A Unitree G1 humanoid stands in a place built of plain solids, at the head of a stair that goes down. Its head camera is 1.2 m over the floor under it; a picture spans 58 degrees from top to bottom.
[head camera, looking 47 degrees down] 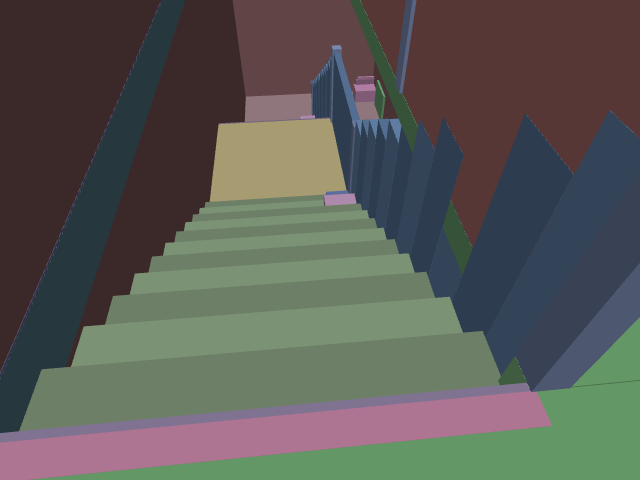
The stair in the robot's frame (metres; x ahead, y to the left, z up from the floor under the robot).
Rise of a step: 0.17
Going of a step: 0.27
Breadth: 1.54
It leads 6 degrees to the left of straight ahead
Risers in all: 12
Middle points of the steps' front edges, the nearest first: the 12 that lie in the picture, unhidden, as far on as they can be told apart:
0.48 0.15 0.00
0.76 0.18 -0.17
1.03 0.20 -0.34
1.30 0.23 -0.50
1.57 0.26 -0.67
1.84 0.28 -0.84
2.11 0.31 -1.01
2.38 0.33 -1.18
2.66 0.36 -1.35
2.93 0.39 -1.52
3.20 0.41 -1.69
3.47 0.44 -1.86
